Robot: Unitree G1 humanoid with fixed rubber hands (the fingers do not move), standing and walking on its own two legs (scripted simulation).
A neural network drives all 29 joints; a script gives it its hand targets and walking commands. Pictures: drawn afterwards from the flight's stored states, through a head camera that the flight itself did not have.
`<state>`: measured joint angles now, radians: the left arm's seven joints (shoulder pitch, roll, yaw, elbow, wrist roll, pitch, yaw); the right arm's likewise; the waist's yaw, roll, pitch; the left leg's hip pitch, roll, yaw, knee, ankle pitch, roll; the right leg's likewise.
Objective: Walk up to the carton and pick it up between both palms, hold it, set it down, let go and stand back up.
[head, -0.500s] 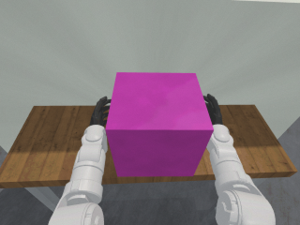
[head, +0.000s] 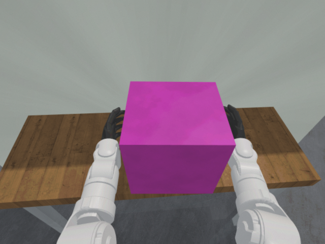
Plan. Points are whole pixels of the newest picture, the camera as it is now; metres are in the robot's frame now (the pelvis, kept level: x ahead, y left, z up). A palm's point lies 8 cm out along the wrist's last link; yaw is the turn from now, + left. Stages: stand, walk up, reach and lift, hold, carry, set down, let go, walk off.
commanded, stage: set down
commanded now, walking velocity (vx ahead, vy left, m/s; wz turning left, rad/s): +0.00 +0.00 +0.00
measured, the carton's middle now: (172, 138) +0.40 -0.05 +0.03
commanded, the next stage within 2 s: none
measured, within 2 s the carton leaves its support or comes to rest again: rests again in 0.52 s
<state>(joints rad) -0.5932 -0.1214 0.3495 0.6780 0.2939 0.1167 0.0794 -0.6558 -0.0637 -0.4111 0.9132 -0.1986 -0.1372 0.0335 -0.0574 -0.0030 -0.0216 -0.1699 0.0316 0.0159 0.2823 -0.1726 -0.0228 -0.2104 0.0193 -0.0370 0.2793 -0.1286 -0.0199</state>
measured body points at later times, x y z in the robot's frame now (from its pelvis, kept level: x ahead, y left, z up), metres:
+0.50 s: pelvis +0.00 +0.00 +0.00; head +0.03 +0.00 +0.45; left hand +0.39 +0.12 +0.04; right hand +0.39 -0.21 +0.06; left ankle -0.02 +0.13 -0.75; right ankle +0.01 -0.10 -0.75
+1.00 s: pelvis -0.01 +0.00 +0.00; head +0.04 -0.01 +0.45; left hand +0.39 +0.12 +0.04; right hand +0.38 -0.21 +0.05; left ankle -0.02 +0.13 -0.75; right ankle +0.01 -0.10 -0.75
